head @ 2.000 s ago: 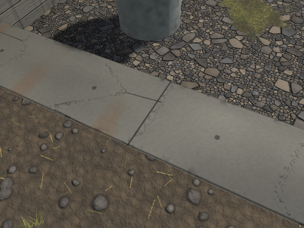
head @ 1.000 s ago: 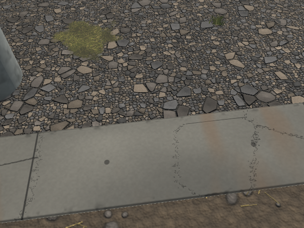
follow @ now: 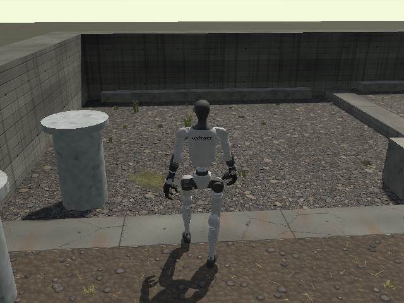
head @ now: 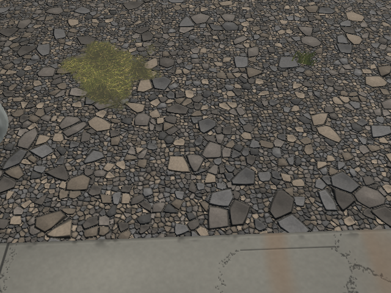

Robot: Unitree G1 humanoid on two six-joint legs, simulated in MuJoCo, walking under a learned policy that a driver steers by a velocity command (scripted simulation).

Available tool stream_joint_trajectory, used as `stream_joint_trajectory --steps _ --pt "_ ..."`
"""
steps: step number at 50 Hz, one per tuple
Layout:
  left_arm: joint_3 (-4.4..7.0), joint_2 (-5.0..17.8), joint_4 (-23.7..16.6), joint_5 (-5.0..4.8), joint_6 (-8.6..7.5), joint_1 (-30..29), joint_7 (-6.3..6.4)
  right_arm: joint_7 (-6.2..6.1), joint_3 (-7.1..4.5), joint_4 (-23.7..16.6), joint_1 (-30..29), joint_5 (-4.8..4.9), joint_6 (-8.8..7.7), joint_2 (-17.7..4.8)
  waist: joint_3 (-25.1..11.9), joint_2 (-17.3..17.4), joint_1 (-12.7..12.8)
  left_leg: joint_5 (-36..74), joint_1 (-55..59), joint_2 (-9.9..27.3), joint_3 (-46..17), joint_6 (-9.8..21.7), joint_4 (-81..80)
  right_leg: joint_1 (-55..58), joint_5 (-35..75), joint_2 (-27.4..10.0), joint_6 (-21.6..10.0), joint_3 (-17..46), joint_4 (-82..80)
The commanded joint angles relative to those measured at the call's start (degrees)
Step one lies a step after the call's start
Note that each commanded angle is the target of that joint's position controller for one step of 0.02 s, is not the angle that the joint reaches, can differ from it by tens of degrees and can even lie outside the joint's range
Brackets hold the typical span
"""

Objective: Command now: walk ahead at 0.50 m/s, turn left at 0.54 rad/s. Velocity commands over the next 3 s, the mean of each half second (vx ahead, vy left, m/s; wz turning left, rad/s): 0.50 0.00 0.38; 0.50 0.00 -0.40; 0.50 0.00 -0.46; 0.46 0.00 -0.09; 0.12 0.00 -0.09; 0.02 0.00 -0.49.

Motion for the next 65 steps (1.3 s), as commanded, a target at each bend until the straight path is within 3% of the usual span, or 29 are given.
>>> stream_joint_trajectory --steps 1,4,6,7,8,9,10,11,13,15,18,23,28,32,34,35,36,37,38,40,43,46,47,48,51,53,54,60,65 --pt "1.4 7.6 -2.5 0.05 -0.36 0.2 0.56 0.45 0.79 -5.9 -6.4 -0.23 -0.6 -0.6 3.6 -5.6 -0.3 0.0 2.1 -1.2 3.8 1.8 -6.5 -1.9 31.8 -16.3 -4.9 3.1 -3.1" --pt "1.8 9.8 -1.7 0.14 0.64 0.8 1.21 -0.24 0.33 -6.4 -5.0 -0.5 -0.58 -1.9 1.2 -6.8 -1.7 -8.0 8.1 -5.3 6.8 4.9 -9.4 3.2 52.8 -17.1 -4.0 0.3 5.8" --pt "2.32 11.7 -1.8 0.38 1.83 0.4 1.44 -0.98 -0.88 -4.0 4.3 -0.52 -1.0 -4.0 -4.6 -7.5 -5.8 -13.1 19.2 -9.4 7.0 7.8 -11.8 2.8 60.5 -17.2 -3.6 -0.6 21.5" --pt "2.34 11.8 -2.4 0.27 2.22 -0.3 1.26 -1.75 -2.12 -1.1 13.4 -0.91 -1.5 -6.0 -9.6 -4.9 -10.0 -11.2 31.9 -10.0 4.6 9.7 -16.8 -3.7 51.2 -16.1 -2.1 -1.5 35.2" --pt "1.47 7.9 -4.5 0.65 2.12 1.0 0.97 -2.78 -3.77 0.0 18.6 -0.93 -1.57 -11.8 -14.8 2.7 -10.3 -14.4 45.8 3.3 -12.9 12.8 -18.0 -17.9 17.0 -12.6 -0.5 -0.7 52.9" --pt "1.12 5.5 -9.5 -0.23 1.77 0.4 -0.04 -2.84 -4.87 -2.0 16.1 0.45 -1.02 -17.2 -20.2 12.4 -7.5 -13.4 58.3 16.6 -46.3 22.6 -27.8 -40.3 -16.3 0.2 3.1 7.5 70.3" --pt "1.75 9.3 -10.7 0.47 1.21 -7.7 -0.06 -3.33 -4.68 -2.0 16.6 1.64 -0.25 -14.8 -14.7 1.2 -10.4 -11.0 55.5 15.1 -41.1 21.0 -31.0 -47.2 -10.3 -3.2 2.8 15.6 70.4" --pt "1.4 8.4 -11.5 -0.35 0.38 -9.1 -0.25 -3.93 -3.93 -1.2 13.9 1.75 -0.28 -12.2 -7.5 0.1 -8.1 -5.7 48.0 13.8 -33.1 19.4 -31.0 -47.4 -5.0 -5.6 2.4 15.4 67.1" --pt "1.34 7.6 -10.3 0.5 0.73 -7.1 -0.15 -4.12 -2.75 -1.2 9.9 1.77 -1.17 -8.1 -2.1 -4.3 -2.7 6.6 34.6 7.3 -22.9 14.9 -31.9 -39.3 -2.3 -8.4 2.9 15.8 57.7" --pt "1.22 6.5 -9.3 1.54 3.04 -4.1 -0.63 -3.87 -1.87 -1.5 9.0 2.07 -2.61 -6.1 -3.8 -3.3 -0.4 11.9 30.8 4.5 -18.0 13.5 -33.0 -33.9 -1.1 -8.8 3.9 15.2 53.8" --pt "0.93 4.9 -9.3 1.01 4.49 -5.8 -1.55 -3.46 -1.66 0.5 12.6 1.99 -3.93 -6.4 -2.1 -1.4 -0.9 13.9 29.0 2.6 -13.0 11.4 -36.0 -35.0 5.3 -9.1 4.0 13.1 47.0" --pt "0.91 5.1 -11.4 0.03 4.42 -15.0 -1.96 -3.47 -1.22 2.3 17.6 1.83 -4.57 -6.7 0.6 0.8 -4.6 15.3 35.0 2.8 -8.9 6.2 -38.0 -40.8 16.7 -8.1 1.8 13.4 35.0" --pt "0.54 4.6 -13.1 -0.01 4.02 -21.1 -3.13 -4.68 -0.42 3.9 19.5 1.21 -4.47 -6.7 3.3 1.0 -6.5 23.1 39.1 3.5 -2.6 4.2 -37.9 -38.1 18.9 -2.5 -0.5 12.1 24.7" --pt "0.84 6.1 -11.9 0.33 4.39 -16.0 -2.74 -5.72 -0.22 4.7 16.8 0.62 -4.13 -7.7 0.2 2.4 -2.9 50.1 43.1 5.9 1.4 2.7 -28.7 -28.6 7.4 1.6 -4.0 8.3 25.5" --pt "1.79 8.1 -8.7 0.09 4.29 -4.5 -2.21 -6.5 -0.71 4.6 14.5 0.09 -3.38 -10.0 -4.9 3.4 2.1 58.4 42.9 7.0 1.8 2.2 -13.6 -17.9 0.2 4.0 -6.8 9.0 23.1" --pt "2.52 9.1 -6.7 0.23 3.84 4.0 -1.99 -6.62 -1.08 4.1 12.0 0.47 -3.05 -11.2 -7.8 2.1 7.1 49.6 37.3 6.0 3.3 1.8 0.6 -8.1 1.9 2.8 -8.9 12.7 15.4" --pt "3.9 14.0 -6.3 0.35 3.72 8.8 -1.41 -6.48 -0.35 2.4 12.1 0.48 -3.2 -8.2 -11.5 -6.7 7.8 14.5 27.4 -1.1 6.3 0.7 21.0 1.0 6.6 -9.1 -13.3 28.0 11.1" --pt "3.96 15.9 -8.8 -0.41 3.66 1.7 -1.42 -5.26 0.3 -1.2 16.1 0.29 -3.88 -4.1 -12.9 -13.9 -1.0 -29.7 3.9 -11.6 -0.9 -1.2 33.4 12.2 17.3 -21.4 -22.1 58.5 7.0" --pt "4.42 14.6 -8.5 -2.46 3.57 0.2 -1.83 -4.91 -0.02 -1.2 13.1 -0.74 -4.47 -7.8 -9.4 -6.2 1.3 -25.1 -0.8 -7.3 -7.9 -1.1 32.3 8.4 18.4 -20.4 -23.4 54.0 5.0" --pt "3.3 10.3 -8.5 -1.61 3.38 -3.8 -1.69 -4.77 -0.51 -2.2 9.1 0.95 -5.12 -9.2 0.0 -0.6 -1.6 -18.7 2.4 -2.7 -7.0 -2.4 24.2 -5.0 27.5 -16.0 -19.6 41.2 2.7" --pt "2.52 9.5 -8.0 -1.68 2.22 -4.2 -1.36 -4.52 0.1 -3.3 8.3 -0.49 -2.15 -7.1 -0.8 -3.1 -4.0 -16.7 10.3 -1.4 -4.9 -4.9 11.6 -11.7 31.9 -8.9 -14.3 33.1 0.0" --pt "3.64 12.3 -7.1 -1.59 2.74 -1.6 -0.97 -3.22 0.78 -3.9 7.0 -1.14 -0.47 -5.2 -3.6 -4.1 -3.0 -11.0 8.2 -2.4 -2.1 -5.8 9.8 -9.5 42.0 -6.7 -13.3 30.1 1.2" --pt "3.71 12.3 -7.2 -1.52 3.06 -0.2 -0.93 -2.79 0.61 -4.1 7.0 -1.04 -0.33 -5.3 -4.1 -3.8 -2.5 -9.2 6.6 -1.8 -2.5 -5.9 9.8 -8.6 41.8 -6.5 -12.8 30.3 1.7" --pt "3.8 12.6 -7.4 -0.32 2.96 1.1 -0.88 -2.47 0.19 -3.6 6.9 -0.78 -0.49 -6.1 -5.4 -4.0 -1.5 -3.2 5.1 -1.7 -2.3 -4.5 14.1 -7.3 40.7 -7.2 -12.7 31.4 2.7" --pt "3.57 12.0 -4.2 -0.6 2.16 9.3 -0.26 -2.56 -1.74 -7.1 -4.0 -0.24 -0.83 -9.6 0.0 -5.5 1.8 -2.0 -11.8 0.5 -7.9 -3.6 10.3 2.3 23.4 -8.3 -13.1 38.2 2.5" --pt "3.87 13.1 -3.3 -0.9 1.42 11.7 0.43 -2.63 -2.07 -7.9 -6.9 -0.36 -1.4 -10.4 1.5 -5.3 2.5 -2.1 -16.9 -0.3 -8.5 -4.0 6.0 6.9 24.9 -9.2 -13.5 40.2 3.5" --pt "3.94 13.0 -2.5 -0.87 0.89 9.9 0.72 -2.46 -1.66 -8.8 -9.4 -0.17 -1.64 -9.8 3.9 -5.4 2.1 2.9 -13.7 -0.8 -7.7 -4.9 -2.2 1.0 20.1 -7.0 -12.7 38.2 2.4" --pt "2.94 11.7 -3.8 0.18 0.91 8.2 1.47 -0.59 -0.58 -10.3 -12.8 -1.1 -2.96 -6.2 0.2 -5.3 4.3 19.2 -1.5 -4.5 -7.3 -2.6 -8.9 -8.5 12.3 -3.4 -11.4 41.5 14.8" --pt "2.69 10.5 -3.2 1.43 1.5 8.9 3.19 -1.39 0.09 -11.1 -14.3 -0.53 -5.95 -5.7 3.8 -6.0 6.8 23.9 -1.1 -1.9 -9.7 -3.0 -22.8 -1.8 10.4 -0.8 -9.0 43.4 24.8"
